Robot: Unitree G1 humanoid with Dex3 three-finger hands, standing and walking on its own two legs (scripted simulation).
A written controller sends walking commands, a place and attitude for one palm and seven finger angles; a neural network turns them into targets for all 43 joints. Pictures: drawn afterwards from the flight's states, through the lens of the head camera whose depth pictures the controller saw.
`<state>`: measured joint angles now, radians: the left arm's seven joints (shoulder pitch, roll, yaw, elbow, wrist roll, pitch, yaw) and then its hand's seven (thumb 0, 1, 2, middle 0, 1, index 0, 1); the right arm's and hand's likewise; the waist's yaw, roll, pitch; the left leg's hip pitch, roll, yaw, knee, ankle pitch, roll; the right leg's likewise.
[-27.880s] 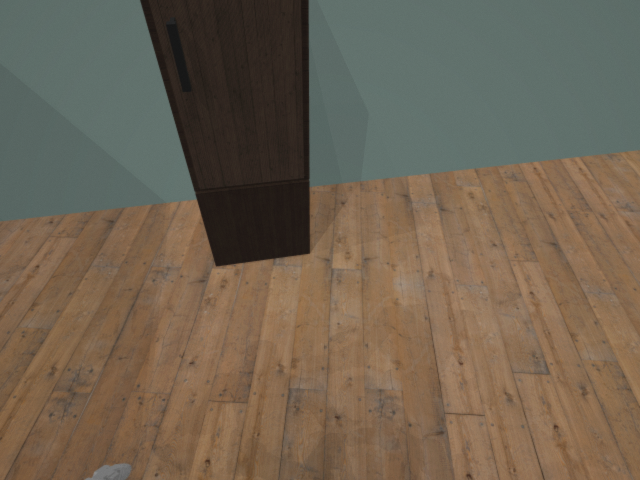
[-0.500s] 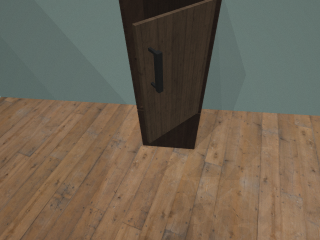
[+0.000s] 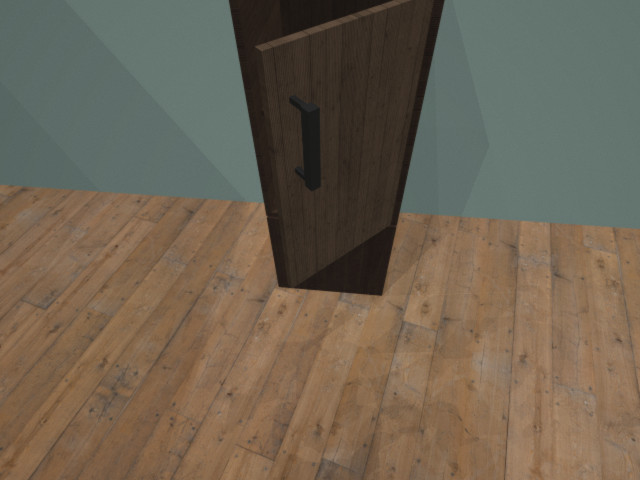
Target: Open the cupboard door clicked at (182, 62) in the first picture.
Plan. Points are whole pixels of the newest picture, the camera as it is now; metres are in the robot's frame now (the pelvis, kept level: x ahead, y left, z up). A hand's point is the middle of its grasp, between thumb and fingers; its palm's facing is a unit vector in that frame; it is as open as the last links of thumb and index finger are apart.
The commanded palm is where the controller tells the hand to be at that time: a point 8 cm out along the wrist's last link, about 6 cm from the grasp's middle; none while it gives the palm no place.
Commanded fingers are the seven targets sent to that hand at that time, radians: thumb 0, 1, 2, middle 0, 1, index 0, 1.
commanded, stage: look to check the result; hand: left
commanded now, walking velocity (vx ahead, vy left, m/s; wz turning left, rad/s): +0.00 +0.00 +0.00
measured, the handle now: (304, 144) +0.60 +0.06 +0.08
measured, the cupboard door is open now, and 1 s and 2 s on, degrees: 44 44 44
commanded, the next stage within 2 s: walk to a spot facing it in 0.34 s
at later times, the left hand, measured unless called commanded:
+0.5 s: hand out of the picture +0.10 +0.22 -0.16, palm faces -0.01 -0.95 -0.32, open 7.4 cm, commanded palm none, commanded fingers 0.00 0.90 0.90 -0.20 -0.30 -0.20 -0.30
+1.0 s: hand out of the picture +0.12 +0.17 -0.18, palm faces -0.17 -0.95 -0.25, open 7.4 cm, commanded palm none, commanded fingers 0.00 0.90 0.90 -0.20 -0.30 -0.20 -0.30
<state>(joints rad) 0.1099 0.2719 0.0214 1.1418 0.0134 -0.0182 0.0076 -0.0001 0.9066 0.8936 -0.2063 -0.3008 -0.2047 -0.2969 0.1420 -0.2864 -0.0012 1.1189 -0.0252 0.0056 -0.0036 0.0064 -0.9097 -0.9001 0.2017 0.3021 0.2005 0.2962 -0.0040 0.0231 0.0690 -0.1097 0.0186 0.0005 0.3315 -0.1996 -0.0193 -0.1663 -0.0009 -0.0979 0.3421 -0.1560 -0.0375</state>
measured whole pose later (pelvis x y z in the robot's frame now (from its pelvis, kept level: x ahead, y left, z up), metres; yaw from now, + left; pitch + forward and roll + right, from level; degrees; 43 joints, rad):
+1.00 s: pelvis +0.00 -0.01 -0.02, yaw -13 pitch -1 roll +0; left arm 0.16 0.21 0.08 0.97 0.02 0.06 -0.03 0.00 0.91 0.89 -0.20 -0.30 -0.20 -0.30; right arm 0.26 -0.21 -0.04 1.02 -0.04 0.04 -0.04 0.01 -0.91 -0.90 0.20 0.30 0.20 0.30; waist 0.01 0.03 0.12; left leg -0.16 0.13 0.20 0.55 -0.35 -0.05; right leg -0.35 -0.01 -0.04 0.77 -0.41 -0.01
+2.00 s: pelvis -0.01 -0.04 -0.01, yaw -50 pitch +2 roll +1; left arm 0.20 0.23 0.07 0.93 0.03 0.05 0.00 0.00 0.91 0.89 -0.21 -0.30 -0.21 -0.30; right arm 0.14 -0.22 -0.05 0.89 0.00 0.04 -0.02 0.01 -0.91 -0.90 0.20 0.30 0.20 0.30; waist 0.01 -0.04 0.09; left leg -0.36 0.03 0.03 0.70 -0.38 -0.06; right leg -0.32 0.06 0.14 0.54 -0.24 -0.01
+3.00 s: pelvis +0.07 -0.29 +0.00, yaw -83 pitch +2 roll +0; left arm 0.14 0.22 0.08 0.94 0.03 0.00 -0.06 0.00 0.91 0.89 -0.20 -0.30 -0.20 -0.30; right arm 0.35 -0.18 -0.03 1.00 -0.04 -0.06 -0.01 0.01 -0.92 -0.90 0.20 0.30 0.20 0.30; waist -0.01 -0.01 0.05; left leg -0.15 0.10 0.19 0.38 -0.25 -0.03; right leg -0.56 -0.08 -0.06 0.90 -0.24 -0.01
